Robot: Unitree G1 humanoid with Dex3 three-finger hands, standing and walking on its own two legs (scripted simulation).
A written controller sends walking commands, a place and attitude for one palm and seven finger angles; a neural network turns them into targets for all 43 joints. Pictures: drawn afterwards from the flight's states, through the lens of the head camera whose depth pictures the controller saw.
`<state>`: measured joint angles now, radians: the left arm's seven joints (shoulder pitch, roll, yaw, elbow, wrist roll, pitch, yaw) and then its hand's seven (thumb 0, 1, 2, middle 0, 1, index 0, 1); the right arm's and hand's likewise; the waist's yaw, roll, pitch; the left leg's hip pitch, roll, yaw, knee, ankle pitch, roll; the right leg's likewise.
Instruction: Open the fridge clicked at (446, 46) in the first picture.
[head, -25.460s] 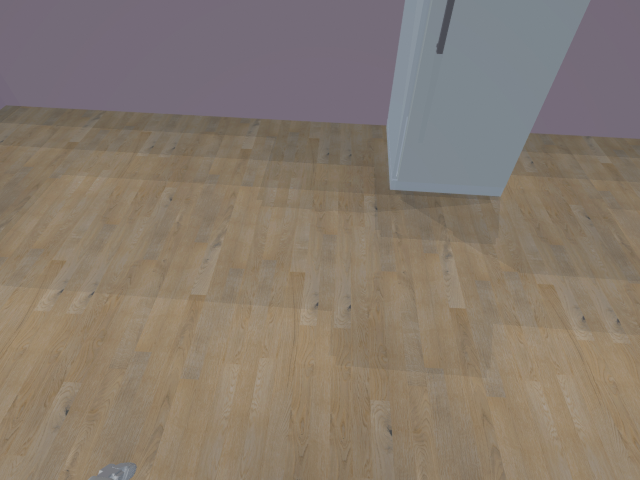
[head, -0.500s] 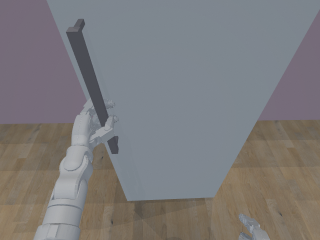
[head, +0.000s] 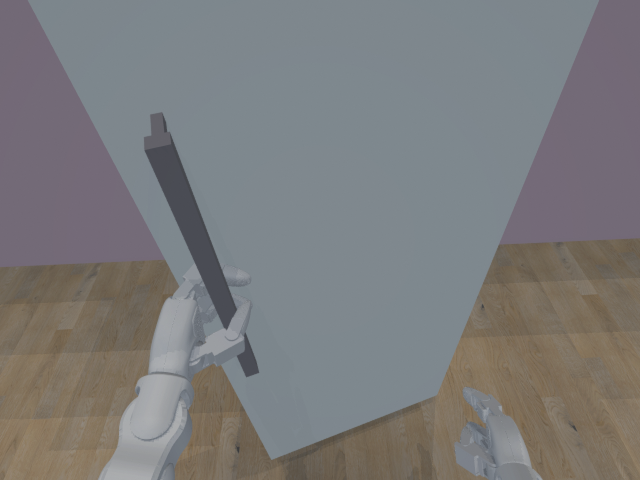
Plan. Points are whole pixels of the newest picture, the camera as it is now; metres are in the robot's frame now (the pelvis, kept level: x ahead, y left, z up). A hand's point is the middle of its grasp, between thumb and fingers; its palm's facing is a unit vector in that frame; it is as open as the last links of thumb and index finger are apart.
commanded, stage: walk backward, drawing the door open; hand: left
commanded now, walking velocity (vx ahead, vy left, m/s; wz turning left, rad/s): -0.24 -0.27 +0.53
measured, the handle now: (216, 278) +0.31 +0.13 +0.13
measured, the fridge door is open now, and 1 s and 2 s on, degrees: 18 49 81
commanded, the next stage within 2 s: stop walking and hold the door back in 1.82 s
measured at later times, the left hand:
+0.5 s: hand (306, 444) +0.15 +0.02 +0.10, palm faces +0.11 -0.97 -0.20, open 6.1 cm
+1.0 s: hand out of the picture +0.09 -0.08 +0.09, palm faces +0.53 -0.83 -0.19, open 6.4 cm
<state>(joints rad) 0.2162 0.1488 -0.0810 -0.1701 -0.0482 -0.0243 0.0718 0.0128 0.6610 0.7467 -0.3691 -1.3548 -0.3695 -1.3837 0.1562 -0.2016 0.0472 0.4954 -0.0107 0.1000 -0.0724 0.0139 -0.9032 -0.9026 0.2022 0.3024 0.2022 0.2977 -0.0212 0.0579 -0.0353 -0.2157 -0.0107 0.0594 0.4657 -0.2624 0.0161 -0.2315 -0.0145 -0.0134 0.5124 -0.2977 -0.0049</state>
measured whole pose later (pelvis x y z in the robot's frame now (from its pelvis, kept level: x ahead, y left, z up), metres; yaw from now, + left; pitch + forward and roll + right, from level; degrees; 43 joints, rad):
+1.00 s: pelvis -0.09 -0.32 -0.01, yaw +36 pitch +0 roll -1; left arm 0.07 0.14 -0.07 -0.27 0.02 -0.08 0.05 -0.01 0.64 0.79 -0.42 -1.37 -0.29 -1.39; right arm 0.12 -0.20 -0.06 0.69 0.02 -0.11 -0.09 0.02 -0.90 -0.90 0.20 0.30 0.20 0.30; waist -0.03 0.07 0.17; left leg -0.55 0.06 -0.07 1.06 -0.54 -0.03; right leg -0.26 -0.06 -0.11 0.64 -0.39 0.01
